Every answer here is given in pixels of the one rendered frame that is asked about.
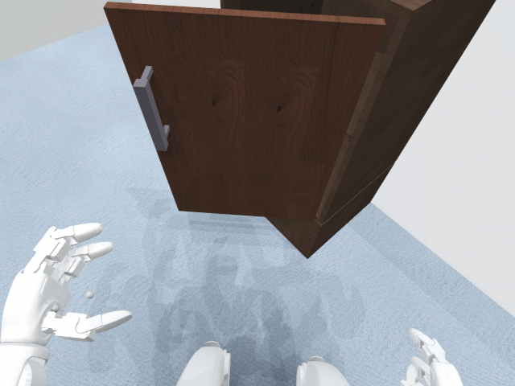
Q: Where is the robot right hand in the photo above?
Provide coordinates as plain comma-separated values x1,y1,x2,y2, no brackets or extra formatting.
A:
401,328,463,386

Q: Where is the robot left hand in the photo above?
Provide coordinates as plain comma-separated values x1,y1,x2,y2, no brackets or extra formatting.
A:
1,223,133,347

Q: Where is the robot right thigh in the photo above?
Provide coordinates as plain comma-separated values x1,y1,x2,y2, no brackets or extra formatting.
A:
296,361,350,386

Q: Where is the handle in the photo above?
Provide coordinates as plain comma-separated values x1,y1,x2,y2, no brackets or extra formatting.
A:
133,66,170,151

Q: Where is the left robot forearm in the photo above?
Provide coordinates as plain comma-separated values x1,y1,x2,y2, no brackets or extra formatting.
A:
0,343,51,386

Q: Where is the cupboard door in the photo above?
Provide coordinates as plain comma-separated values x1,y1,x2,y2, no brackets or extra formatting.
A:
103,2,386,220

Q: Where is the robot left shin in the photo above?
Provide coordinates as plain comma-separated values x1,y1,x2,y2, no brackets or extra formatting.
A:
204,341,220,348

